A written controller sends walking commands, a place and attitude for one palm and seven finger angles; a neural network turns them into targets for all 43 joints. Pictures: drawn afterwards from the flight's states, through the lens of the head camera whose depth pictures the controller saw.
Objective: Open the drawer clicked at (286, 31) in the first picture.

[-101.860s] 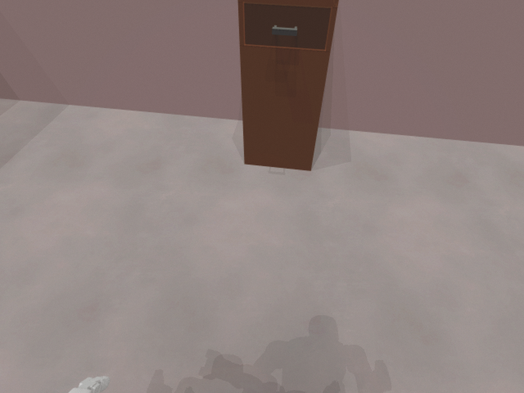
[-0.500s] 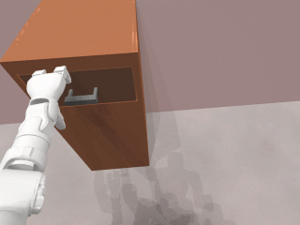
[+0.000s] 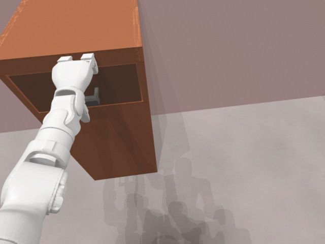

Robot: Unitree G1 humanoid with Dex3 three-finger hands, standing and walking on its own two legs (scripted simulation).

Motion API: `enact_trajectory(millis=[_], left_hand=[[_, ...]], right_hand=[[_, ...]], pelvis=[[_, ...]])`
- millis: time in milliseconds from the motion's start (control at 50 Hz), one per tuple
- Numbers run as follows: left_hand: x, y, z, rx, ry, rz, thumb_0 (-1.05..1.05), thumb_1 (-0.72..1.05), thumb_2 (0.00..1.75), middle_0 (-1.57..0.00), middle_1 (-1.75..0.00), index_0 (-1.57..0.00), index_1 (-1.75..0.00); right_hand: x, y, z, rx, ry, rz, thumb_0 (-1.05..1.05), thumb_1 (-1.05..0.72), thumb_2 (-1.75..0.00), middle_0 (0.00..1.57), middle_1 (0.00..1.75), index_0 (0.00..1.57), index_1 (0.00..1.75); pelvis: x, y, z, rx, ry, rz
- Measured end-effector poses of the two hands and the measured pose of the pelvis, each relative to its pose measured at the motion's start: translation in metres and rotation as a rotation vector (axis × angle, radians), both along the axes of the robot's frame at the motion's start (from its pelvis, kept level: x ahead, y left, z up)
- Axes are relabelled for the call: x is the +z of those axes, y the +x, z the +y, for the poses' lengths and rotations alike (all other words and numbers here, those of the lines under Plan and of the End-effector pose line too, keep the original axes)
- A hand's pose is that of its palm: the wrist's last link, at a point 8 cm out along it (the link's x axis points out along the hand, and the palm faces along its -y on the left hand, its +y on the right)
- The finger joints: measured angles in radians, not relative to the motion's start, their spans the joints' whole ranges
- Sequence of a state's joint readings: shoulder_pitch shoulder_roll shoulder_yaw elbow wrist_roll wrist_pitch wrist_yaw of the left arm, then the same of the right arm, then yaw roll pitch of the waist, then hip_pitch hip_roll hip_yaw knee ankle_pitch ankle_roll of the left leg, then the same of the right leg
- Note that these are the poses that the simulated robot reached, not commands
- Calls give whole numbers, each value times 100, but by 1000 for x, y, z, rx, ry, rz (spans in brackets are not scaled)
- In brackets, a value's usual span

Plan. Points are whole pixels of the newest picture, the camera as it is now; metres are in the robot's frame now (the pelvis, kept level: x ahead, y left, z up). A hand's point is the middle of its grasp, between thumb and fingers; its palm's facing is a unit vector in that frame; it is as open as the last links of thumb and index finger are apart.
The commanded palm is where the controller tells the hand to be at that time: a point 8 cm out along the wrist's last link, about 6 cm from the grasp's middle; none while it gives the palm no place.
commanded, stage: re-aim the fingers above the handle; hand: left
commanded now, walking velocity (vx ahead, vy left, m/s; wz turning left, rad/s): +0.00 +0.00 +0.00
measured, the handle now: (82, 97) +0.53 +0.22 +0.03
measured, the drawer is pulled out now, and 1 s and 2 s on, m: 0.00 0.00 0.00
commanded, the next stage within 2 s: lower the fingers behind the handle in 0.80 s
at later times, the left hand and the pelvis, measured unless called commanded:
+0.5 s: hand (75, 94) +0.49 +0.21 +0.09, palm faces +0.09 -0.07 -0.99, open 13.8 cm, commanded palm +0.46 +0.24 +0.14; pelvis +0.01 +0.00 -0.01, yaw +3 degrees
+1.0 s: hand (67, 107) +0.46 +0.23 +0.07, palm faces -0.09 -0.01 -1.00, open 13.8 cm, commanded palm +0.46 +0.24 +0.13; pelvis +0.01 -0.02 +0.00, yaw +3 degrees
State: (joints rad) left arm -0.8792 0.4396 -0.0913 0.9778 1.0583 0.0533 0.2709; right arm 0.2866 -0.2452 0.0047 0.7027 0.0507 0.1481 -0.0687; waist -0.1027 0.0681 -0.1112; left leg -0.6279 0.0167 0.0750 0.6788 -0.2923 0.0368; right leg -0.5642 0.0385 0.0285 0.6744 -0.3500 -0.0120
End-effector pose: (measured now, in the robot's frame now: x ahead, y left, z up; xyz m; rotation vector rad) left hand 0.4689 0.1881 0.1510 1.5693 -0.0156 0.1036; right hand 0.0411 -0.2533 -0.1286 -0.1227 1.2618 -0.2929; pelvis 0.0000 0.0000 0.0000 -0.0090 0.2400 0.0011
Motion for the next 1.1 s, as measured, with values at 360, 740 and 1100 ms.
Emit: enact_trajectory(millis=[360, 740, 1100], left_hand=[[-27, -32, 53, -75, -27, 189, 0, -49, 30, -32, -120, -32, -121], [5, -2, 19, 105, -3, 101, 0, -49, 30, -36, -124, -38, -127], [-31, -18, 37, -29, -44, 77, 0, -49, 30, -32, -120, -32, -120]], right_hand=[[21, -17, -40, 47, -138, 75, 1, -91, -90, 20, 30, 21, 30], [1, 20, 3, 18, 40, -61, 1, -91, -90, 20, 30, 21, 30], [14, -5, -53, 42, -119, 59, 1, -91, -90, 20, 30, 21, 30]], pelvis=[[0, 5, -5, 56, -17, -6], [2, 7, -6, 15, 1, -8], [-5, 8, -16, 53, -10, 22]])
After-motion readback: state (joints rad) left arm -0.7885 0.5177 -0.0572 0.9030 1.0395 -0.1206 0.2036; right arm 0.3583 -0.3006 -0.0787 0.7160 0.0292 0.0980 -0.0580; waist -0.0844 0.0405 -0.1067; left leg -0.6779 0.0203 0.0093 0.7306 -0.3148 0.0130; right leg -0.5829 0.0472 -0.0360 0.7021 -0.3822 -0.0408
